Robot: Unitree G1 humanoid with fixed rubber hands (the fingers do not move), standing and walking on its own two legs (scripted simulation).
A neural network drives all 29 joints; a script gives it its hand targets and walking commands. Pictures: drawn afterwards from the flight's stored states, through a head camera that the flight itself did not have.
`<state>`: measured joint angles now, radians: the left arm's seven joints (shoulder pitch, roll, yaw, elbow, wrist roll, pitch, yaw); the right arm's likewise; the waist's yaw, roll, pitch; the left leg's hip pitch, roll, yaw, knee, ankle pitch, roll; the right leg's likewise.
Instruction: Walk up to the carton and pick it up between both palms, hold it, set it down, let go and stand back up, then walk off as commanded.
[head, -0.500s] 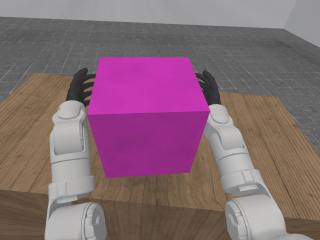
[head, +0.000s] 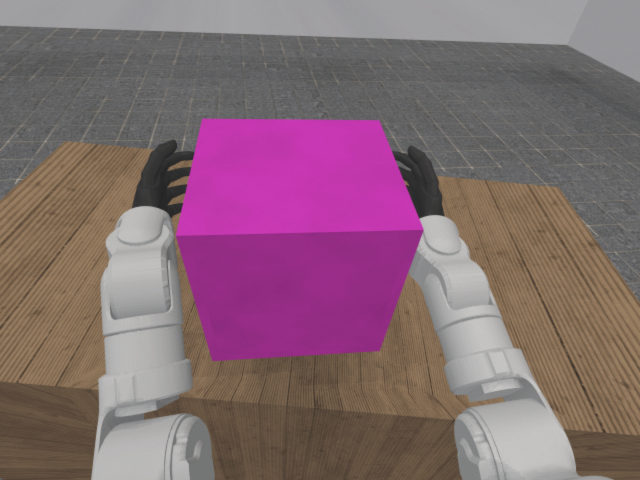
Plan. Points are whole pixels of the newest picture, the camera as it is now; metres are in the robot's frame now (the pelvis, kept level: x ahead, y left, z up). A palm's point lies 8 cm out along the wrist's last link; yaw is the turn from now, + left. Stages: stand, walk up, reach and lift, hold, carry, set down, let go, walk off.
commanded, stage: hold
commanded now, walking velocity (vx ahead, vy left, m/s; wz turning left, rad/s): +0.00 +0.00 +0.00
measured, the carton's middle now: (295, 241) +0.37 +0.00 +0.13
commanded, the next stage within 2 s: none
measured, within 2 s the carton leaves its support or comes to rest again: neither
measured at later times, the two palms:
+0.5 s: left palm (155, 208) +0.35 +0.16 +0.20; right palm (425, 213) +0.36 -0.15 +0.19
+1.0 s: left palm (157, 211) +0.36 +0.16 +0.19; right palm (423, 218) +0.36 -0.15 +0.18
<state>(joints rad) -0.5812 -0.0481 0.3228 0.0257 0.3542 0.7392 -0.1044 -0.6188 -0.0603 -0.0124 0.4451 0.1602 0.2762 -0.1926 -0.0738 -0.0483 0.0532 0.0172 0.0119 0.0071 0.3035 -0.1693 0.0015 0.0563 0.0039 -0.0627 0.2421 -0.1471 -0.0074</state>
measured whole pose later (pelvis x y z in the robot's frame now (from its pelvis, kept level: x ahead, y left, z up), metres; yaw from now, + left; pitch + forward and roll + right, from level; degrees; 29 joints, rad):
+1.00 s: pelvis +0.00 +0.00 +0.00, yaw +0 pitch -8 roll -1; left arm -0.60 -0.04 0.32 0.06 0.35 0.73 -0.10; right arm -0.62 -0.05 -0.04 0.46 0.14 0.27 -0.18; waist -0.08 -0.04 0.06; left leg -0.01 0.01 0.01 0.30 -0.16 0.01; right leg 0.04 0.00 -0.07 0.24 -0.14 -0.01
